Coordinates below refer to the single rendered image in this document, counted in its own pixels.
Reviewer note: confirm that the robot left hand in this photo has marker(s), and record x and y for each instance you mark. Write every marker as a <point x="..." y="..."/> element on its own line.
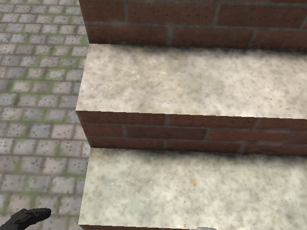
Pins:
<point x="24" y="218"/>

